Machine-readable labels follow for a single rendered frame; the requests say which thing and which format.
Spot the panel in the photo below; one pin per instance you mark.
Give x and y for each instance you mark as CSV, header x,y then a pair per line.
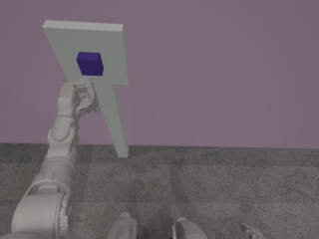
x,y
68,38

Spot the left robot forearm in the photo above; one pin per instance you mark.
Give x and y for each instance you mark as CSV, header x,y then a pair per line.
x,y
58,167

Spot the robot right shin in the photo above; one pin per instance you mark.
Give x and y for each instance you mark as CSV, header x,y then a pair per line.
x,y
181,219

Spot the robot right hand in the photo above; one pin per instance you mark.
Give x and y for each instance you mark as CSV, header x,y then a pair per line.
x,y
252,233

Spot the robot right thigh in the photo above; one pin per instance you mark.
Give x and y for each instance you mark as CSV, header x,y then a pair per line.
x,y
185,229

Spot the robot left hand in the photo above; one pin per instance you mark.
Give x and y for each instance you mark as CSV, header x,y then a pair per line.
x,y
70,104

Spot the button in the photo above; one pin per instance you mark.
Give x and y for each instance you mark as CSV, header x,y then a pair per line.
x,y
90,63

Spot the left robot upper arm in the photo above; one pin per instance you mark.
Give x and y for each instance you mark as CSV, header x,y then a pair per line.
x,y
43,216

